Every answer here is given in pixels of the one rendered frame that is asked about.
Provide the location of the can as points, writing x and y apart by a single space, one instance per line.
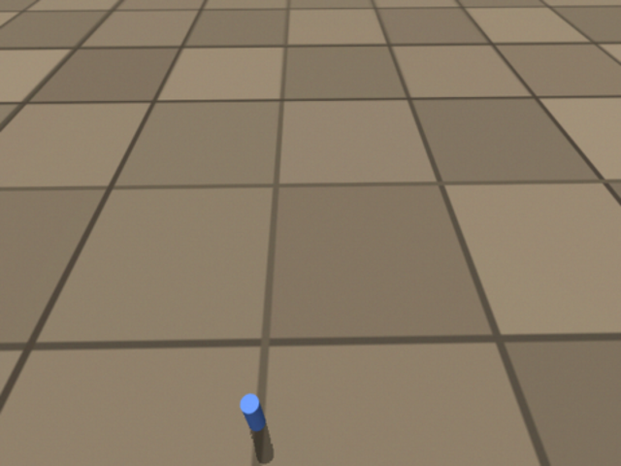
252 411

